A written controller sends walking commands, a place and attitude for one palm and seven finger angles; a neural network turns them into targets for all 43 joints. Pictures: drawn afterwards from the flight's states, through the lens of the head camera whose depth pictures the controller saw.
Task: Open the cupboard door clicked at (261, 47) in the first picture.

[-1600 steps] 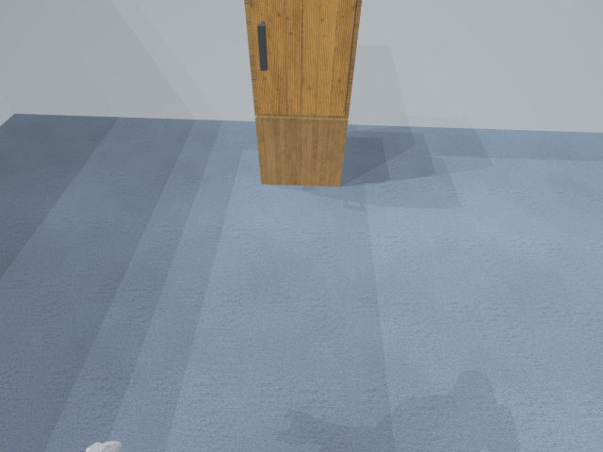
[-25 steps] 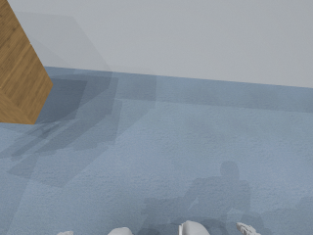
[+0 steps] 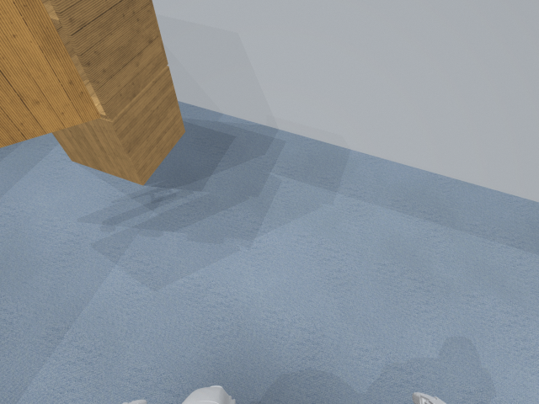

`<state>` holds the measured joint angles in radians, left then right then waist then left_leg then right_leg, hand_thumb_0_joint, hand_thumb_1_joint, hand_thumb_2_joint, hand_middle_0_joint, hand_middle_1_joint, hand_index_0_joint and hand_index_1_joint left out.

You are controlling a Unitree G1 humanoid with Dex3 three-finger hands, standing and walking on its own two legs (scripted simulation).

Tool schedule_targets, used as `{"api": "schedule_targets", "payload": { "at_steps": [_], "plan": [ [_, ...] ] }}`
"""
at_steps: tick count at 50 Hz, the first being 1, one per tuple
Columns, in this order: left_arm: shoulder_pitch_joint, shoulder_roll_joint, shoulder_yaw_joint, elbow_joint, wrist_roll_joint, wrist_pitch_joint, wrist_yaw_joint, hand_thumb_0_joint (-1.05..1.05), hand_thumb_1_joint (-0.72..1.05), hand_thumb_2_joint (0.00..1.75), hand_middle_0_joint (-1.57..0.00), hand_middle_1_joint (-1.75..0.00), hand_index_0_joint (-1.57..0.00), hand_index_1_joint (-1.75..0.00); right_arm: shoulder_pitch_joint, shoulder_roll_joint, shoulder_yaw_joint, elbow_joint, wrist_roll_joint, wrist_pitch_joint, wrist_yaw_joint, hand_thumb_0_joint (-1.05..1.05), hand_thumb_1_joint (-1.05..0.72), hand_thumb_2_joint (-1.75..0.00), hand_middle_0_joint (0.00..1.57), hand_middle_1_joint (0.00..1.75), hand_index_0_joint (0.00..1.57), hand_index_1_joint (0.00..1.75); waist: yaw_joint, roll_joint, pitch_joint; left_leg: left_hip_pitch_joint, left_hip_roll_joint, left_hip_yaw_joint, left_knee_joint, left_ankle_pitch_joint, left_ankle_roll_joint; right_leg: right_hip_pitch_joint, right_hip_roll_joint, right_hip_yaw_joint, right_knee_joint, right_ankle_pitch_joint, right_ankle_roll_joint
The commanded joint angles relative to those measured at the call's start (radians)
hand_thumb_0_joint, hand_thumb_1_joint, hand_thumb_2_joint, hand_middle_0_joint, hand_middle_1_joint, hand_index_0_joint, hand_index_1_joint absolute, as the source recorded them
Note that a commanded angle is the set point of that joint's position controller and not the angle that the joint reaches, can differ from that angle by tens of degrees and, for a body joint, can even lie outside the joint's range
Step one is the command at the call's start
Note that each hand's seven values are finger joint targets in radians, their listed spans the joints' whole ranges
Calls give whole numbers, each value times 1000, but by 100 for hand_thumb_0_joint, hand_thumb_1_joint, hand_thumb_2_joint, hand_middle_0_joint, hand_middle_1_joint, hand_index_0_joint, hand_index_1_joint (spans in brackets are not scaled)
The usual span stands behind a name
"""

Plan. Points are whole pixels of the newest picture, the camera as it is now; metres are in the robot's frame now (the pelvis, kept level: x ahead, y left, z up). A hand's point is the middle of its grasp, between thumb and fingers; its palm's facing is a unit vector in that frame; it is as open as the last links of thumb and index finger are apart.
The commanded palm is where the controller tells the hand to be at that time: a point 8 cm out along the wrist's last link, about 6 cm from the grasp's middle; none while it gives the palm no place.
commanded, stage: turn to face it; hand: left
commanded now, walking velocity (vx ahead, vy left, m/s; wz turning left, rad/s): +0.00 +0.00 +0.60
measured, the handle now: out of the picture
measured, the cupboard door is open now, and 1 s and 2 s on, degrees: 50 50 50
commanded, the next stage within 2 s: take the last steps up to it in 0.78 s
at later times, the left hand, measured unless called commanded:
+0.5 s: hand out of the picture +0.06 +0.19 -0.15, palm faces +0.29 -0.91 -0.30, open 7.4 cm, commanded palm none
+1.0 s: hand out of the picture -0.02 +0.17 -0.16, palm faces +0.51 -0.83 -0.23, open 7.4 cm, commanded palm none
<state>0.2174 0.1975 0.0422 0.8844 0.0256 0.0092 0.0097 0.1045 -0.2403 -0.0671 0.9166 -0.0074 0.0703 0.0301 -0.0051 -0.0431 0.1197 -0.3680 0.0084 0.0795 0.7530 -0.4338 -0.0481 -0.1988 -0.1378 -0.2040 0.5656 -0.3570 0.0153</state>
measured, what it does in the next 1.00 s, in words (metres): steps on the spot, turning left: left foot, then right foot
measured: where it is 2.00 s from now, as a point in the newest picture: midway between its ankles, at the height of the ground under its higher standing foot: (207, 384)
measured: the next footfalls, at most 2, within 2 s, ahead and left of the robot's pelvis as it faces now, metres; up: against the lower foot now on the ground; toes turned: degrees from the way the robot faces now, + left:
left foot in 0.06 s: +0.05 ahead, +0.12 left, +0.00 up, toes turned +6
right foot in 0.40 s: +0.08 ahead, -0.15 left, +0.00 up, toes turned +12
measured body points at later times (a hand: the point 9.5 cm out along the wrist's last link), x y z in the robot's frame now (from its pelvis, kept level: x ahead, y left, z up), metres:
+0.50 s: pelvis +0.02 -0.04 +0.00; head +0.07 -0.05 +0.44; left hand +0.05 +0.24 -0.13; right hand +0.17 -0.27 -0.16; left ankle -0.02 +0.09 -0.68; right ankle +0.04 -0.15 -0.73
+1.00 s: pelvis +0.03 -0.03 +0.00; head +0.06 -0.01 +0.45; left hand -0.05 +0.22 -0.15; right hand +0.23 -0.19 -0.14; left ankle -0.01 +0.07 -0.73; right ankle +0.07 -0.17 -0.70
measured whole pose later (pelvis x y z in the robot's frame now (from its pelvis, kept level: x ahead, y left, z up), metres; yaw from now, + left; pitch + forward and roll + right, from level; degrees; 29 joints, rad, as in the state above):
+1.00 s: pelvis +0.03 -0.03 +0.00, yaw +29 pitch +1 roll -1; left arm 0.20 0.23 0.06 0.97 0.02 0.04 -0.01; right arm 0.14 -0.19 -0.02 0.95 -0.03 0.02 -0.01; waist 0.02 0.00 0.07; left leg -0.26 0.00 -0.02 0.50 -0.25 0.02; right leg -0.34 -0.05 -0.06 0.82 -0.49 0.05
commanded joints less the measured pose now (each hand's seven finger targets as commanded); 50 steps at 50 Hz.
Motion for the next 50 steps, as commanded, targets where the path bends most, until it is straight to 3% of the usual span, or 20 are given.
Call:
{"api": "schedule_targets", "payload": {
  "at_steps": [1, 2, 3, 8, 17, 18, 19, 20, 21, 22, 24, 31, 35, 36, 37, 38, 40, 44, 48, 50],
  "plan": [
    [26, 218, 72, -53, -16, -11, 10, 0, 90, 90, -20, -30, -20, -30, 86, -128, -30, -68, -10, -46, -4, 0, -90, -90, 20, 30, 20, 30, -45, -19, -230, 291, 46, -44, -314, 344, 55, -32, -176, 43, 171, 535, -9],
    [13, 144, 57, -92, -23, -6, 2, 0, 90, 90, -20, -30, -20, -30, 162, -245, -61, -61, -20, -52, -12, 0, -90, -90, 20, 30, 20, 30, -85, 316, -263, 458, 335, -444, -335, 735, 212, -331, -20, 7, 415, -96, 76],
    [-57, 136, 42, -130, -10, 4, 8, 0, 90, 90, -20, -30, -20, -30, 226, -288, -67, -40, -16, -42, -20, 0, -90, -90, 20, 30, 20, 30, -107, 305, -254, 410, 436, -515, -356, 834, 312, -395, 15, 121, 546, -344, 66],
    [-67, 136, 51, -65, -9, 24, -1, 0, 90, 90, -20, -30, -20, -30, 61, -191, -36, -80, -20, -56, -49, 0, -90, -90, 20, 30, 20, 30, -17, 196, -159, 200, 235, -340, -392, 562, 216, -348, 31, 208, 560, -89, 69],
    [1, 129, 49, -69, -16, 10, 0, 0, 90, 90, -20, -30, -20, -30, 15, -196, -51, -88, -18, -38, -39, 0, -90, -90, 20, 30, 20, 30, 21, 218, -167, 34, 157, -397, -330, 402, 176, -21, 136, 155, 56, 12, 49],
    [41, 146, 55, -61, -16, 2, 4, 0, 90, 90, -20, -30, -20, -30, 0, -183, -50, -97, -13, -36, -38, 0, -90, -90, 20, 30, 20, 30, 45, 174, -172, -23, 120, -378, -278, 354, 142, 78, 121, 159, -82, 94, 44],
    [79, 211, 69, -57, -5, -10, 13, 0, 90, 90, -20, -30, -20, -30, 10, -129, -44, -108, -3, -36, -33, 0, -90, -90, 20, 30, 20, 30, 64, -11, -194, -161, 29, -297, -119, 181, 82, 211, -46, 331, -244, 63, 0],
    [78, 292, 82, -65, 8, -14, 19, 0, 90, 90, -20, -30, -20, -30, -1, -79, -37, -133, 0, -37, -26, 0, -90, -90, 20, 30, 20, 30, 72, -247, -170, -255, -100, -117, 134, -136, 9, 183, -310, 582, -323, 132, -123],
    [52, 291, 70, -78, 1, -8, 18, 0, 90, 90, -20, -30, -20, -30, 0, -100, -37, -138, -11, -34, -18, 0, -90, -90, 20, 30, 20, 30, 58, -169, -154, -209, -50, -147, 330, -177, 23, 50, -354, 542, -311, 155, -189],
    [14, 232, 65, -78, -2, -15, 25, 0, 90, 90, -20, -30, -20, -30, -17, -98, -42, -114, -14, -26, -21, 0, -90, -90, 20, 30, 20, 30, 34, -227, -136, -244, -23, -161, 442, -137, 19, 45, -284, 530, -279, 262, -185],
    [-38, 174, 43, -83, -6, -18, 25, 0, 90, 90, -20, -30, -20, -30, 8, -91, -34, -82, -11, -19, -13, 0, -90, -90, 20, 30, 20, 30, -3, -186, -114, -229, 9, -128, 463, -45, -2, 54, -196, 315, -215, 472, -153],
    [80, 223, 59, -20, 4, -22, 22, 0, 90, 90, -20, -30, -20, -30, -56, -28, -2, -72, 1, -28, -8, 0, -90, -90, 20, 30, 20, 30, 53, -156, -135, -66, -24, -5, 35, -49, 2, 154, -195, 210, -138, 714, -137],
    [53, 207, 58, 6, -11, -19, 15, 0, 90, 90, -20, -30, -20, -30, 46, -58, -2, -29, -3, -47, -17, 0, -90, -90, 20, 30, 20, 30, -9, -104, -176, 189, -18, -7, -309, 221, 31, 60, -152, 142, 11, 624, -50],
    [58, 169, 54, -10, -20, -14, 12, 0, 90, 90, -20, -30, -20, -30, 90, -135, -17, -24, -13, -60, -22, 0, -90, -90, 20, 30, 20, 30, -31, 77, -228, 354, 139, -175, -355, 481, 94, -95, -86, 81, 155, 414, 7],
    [41, 101, 31, -40, -25, -7, 8, 0, 90, 90, -20, -30, -20, -30, 151, -223, -36, -18, -19, -59, -29, 0, -90, -90, 20, 30, 20, 30, -57, 335, -239, 428, 381, -447, -358, 897, 244, -285, 21, 67, 334, -227, 63],
    [-9, 121, 29, -42, -11, 8, 16, 0, 90, 90, -20, -30, -20, -30, 165, -226, -33, -1, -20, -49, -38, 0, -90, -90, 20, 30, 20, 30, -68, 270, -230, 343, 390, -415, -364, 812, 296, -266, 34, 154, 441, -318, 47],
    [-41, 120, 33, -13, -15, 20, 12, 0, 90, 90, -20, -30, -20, -30, 89, -179, -21, -22, -22, -53, -60, 0, -90, -90, 20, 30, 20, 30, -39, 287, -156, 235, 319, -376, -385, 685, 275, -297, 26, 208, 506, -222, 47],
    [-3, 88, 30, 29, -15, 23, 0, 0, 90, 90, -20, -30, -20, -30, 63, -148, -6, -20, -21, -63, -66, 0, -90, -90, 20, 30, 20, 30, -5, 174, -166, 232, 247, -282, -394, 661, 233, -232, 58, 185, 405, -134, 44],
    [-2, 74, 28, 27, -7, 8, -14, 0, 90, 90, -20, -30, -20, -30, 83, -149, -10, -4, -23, -60, -54, 0, -90, -90, 20, 30, 20, 30, -9, 230, -148, 167, 193, -295, -430, 255, 216, -137, 107, 120, 212, -131, 30],
    [54, 84, 34, 42, -5, -6, -22, 0, 90, 90, -20, -30, -20, -30, 66, -151, -15, -4, -17, -58, -47, 0, -90, -90, 20, 30, 20, 30, 23, 205, -134, 69, 159, -301, -406, 57, 191, -3, 131, 96, 51, -58, 25]
  ]
}}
